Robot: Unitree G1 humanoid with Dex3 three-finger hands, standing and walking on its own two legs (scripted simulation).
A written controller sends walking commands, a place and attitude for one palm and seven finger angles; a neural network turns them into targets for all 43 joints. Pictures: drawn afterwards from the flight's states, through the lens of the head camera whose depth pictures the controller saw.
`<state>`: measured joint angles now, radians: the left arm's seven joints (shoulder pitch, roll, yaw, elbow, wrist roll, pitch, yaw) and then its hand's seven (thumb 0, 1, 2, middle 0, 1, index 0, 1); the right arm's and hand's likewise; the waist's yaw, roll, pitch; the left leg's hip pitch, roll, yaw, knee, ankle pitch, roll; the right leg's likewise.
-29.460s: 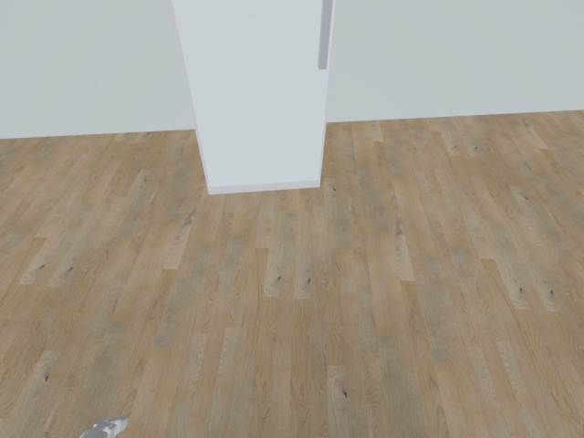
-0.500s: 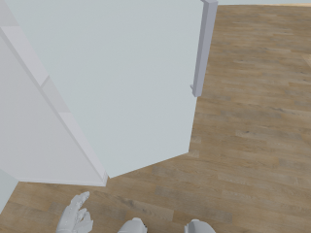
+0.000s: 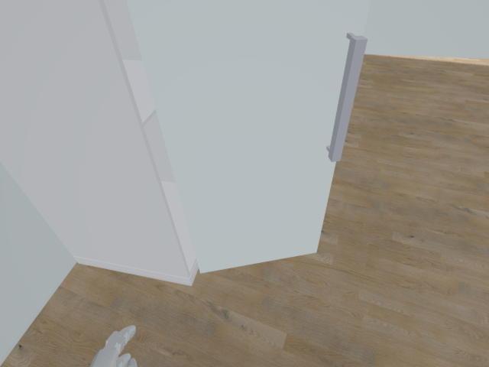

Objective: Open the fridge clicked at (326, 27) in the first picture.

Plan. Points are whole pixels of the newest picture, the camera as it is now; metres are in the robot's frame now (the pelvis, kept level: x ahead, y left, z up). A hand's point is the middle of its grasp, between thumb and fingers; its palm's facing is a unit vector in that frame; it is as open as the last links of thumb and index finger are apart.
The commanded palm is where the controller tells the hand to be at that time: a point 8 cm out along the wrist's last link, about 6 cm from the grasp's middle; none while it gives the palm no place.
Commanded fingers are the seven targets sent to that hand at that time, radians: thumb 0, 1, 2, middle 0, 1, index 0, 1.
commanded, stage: stop stepping back and stand still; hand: right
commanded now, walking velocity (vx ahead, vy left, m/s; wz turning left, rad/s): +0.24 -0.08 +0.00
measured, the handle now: (341, 103) +0.76 -0.23 +0.08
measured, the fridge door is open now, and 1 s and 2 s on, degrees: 67 67 67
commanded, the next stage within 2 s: let the arm hang, fingers relaxed in 0.36 s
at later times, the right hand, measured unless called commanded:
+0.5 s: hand out of the picture +0.21 -0.29 +0.14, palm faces +0.45 +0.77 -0.45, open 7.4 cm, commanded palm none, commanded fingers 0.00 -0.90 -0.90 0.20 0.30 0.20 0.30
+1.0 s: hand out of the picture +0.01 -0.25 -0.17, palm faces +0.02 +0.97 -0.23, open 7.1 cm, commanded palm none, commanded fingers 0.00 -0.90 -0.90 0.20 0.30 0.20 0.30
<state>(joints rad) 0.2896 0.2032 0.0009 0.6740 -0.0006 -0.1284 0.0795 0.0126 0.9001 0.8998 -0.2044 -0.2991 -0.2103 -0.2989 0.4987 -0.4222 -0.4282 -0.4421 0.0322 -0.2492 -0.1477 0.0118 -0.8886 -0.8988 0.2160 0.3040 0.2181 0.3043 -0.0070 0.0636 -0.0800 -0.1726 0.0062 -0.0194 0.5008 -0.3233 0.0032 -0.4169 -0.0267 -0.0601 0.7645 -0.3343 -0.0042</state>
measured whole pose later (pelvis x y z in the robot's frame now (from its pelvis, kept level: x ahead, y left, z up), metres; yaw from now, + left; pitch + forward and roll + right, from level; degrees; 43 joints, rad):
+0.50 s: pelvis +0.00 -0.01 +0.00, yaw -1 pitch +0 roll +0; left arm 0.27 0.22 0.02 0.72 0.01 -0.12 0.03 0.01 0.90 0.90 -0.20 -0.30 -0.21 -0.30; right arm 0.42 -0.38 -0.38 -0.26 -0.01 -0.21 -0.11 0.01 -0.89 -0.90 0.21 0.30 0.21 0.30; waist -0.01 0.01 -0.05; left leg -0.25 0.02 0.07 0.58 -0.33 0.03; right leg -0.41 -0.05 -0.06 0.74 -0.26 0.00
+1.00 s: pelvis +0.00 -0.05 +0.00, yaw -2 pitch +0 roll +1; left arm 0.23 0.18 0.01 1.03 0.02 0.03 0.02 0.01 0.91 0.90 -0.20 -0.30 -0.21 -0.30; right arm 0.27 -0.24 -0.01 1.04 -0.02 0.03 -0.01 -0.01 -0.95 -0.90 0.21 0.30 0.21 0.30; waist 0.00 0.01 0.06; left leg -0.17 0.01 0.04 0.42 -0.25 -0.01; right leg -0.27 -0.02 -0.04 0.48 -0.21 -0.02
